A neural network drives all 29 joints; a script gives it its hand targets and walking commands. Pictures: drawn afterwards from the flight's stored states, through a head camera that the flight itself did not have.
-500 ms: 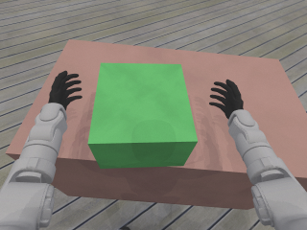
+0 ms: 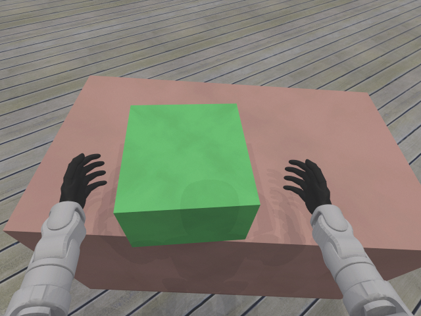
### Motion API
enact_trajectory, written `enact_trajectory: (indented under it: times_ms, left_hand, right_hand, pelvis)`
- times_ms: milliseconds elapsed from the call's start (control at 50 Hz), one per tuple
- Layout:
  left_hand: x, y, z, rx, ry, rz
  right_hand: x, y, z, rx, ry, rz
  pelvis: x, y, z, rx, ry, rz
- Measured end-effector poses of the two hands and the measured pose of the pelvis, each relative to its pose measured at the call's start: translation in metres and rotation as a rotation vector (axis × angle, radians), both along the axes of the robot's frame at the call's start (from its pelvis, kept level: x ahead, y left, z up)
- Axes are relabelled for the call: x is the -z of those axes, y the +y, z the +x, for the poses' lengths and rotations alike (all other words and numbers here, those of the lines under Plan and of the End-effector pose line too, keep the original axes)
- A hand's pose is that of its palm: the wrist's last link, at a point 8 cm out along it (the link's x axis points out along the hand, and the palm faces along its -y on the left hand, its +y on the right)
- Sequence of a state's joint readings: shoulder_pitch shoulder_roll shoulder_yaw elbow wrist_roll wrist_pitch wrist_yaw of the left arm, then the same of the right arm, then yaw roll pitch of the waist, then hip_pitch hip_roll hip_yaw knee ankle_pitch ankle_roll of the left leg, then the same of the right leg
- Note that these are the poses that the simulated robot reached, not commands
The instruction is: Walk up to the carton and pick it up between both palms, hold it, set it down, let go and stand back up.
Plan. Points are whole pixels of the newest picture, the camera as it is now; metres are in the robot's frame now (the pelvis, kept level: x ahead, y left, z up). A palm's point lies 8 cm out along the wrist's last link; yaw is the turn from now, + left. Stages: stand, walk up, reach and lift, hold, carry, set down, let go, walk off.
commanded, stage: set down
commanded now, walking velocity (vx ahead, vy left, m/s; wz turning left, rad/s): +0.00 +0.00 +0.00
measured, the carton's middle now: (187, 171) +0.44 +0.07 -0.04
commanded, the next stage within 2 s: let go in 1.46 s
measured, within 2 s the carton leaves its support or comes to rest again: neither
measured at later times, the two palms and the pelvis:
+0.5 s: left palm (70, 240) +0.25 +0.27 +0.00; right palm (324, 244) +0.26 -0.21 +0.00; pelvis +0.00 +0.01 +0.00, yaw +0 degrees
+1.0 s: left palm (76, 274) +0.20 +0.25 -0.04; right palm (323, 280) +0.20 -0.21 -0.04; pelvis +0.00 +0.01 +0.00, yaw +0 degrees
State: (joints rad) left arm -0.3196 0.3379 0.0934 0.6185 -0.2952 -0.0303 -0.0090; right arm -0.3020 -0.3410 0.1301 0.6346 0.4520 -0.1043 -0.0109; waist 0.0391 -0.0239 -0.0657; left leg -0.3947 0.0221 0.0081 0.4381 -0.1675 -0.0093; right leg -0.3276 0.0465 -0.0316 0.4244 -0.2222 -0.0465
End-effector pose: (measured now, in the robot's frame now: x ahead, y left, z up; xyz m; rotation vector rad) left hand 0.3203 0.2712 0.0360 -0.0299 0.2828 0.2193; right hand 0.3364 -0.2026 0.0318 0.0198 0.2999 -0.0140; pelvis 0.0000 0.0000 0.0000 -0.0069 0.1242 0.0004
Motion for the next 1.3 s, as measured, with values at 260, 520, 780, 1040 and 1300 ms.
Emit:
enact_trajectory:
  times_ms: [260, 520, 780, 1040, 1300]
  left_hand:
    - [0.014, 0.005, -0.041, -0.005, 0.0, 0.026]
    - [0.037, -0.005, -0.077, 0.003, 0.011, 0.035]
    - [0.062, -0.013, -0.103, 0.008, 0.1, 0.037]
    - [0.08, -0.02, -0.127, 0.018, 0.183, 0.05]
    - [0.103, -0.033, -0.146, 0.048, 0.314, 0.055]
  right_hand:
    - [0.016, -0.004, -0.037, 0.027, -0.004, -0.003]
    - [0.035, -0.009, -0.083, 0.048, 0.011, -0.011]
    - [0.056, -0.009, -0.111, 0.047, 0.096, -0.045]
    - [0.076, -0.006, -0.142, 0.048, 0.172, -0.077]
    - [0.094, -0.006, -0.168, 0.053, 0.274, -0.116]
  pelvis:
    - [-0.002, 0.004, 0.003, -0.002, -0.055, 0.0]
    - [-0.002, 0.008, 0.002, 0.004, -0.106, -0.001]
    - [-0.001, 0.007, -0.003, 0.005, -0.128, 0.005]
    - [-0.002, 0.009, 0.001, 0.009, -0.16, 0.007]
    - [-0.002, 0.008, 0.006, 0.021, -0.163, 0.008]
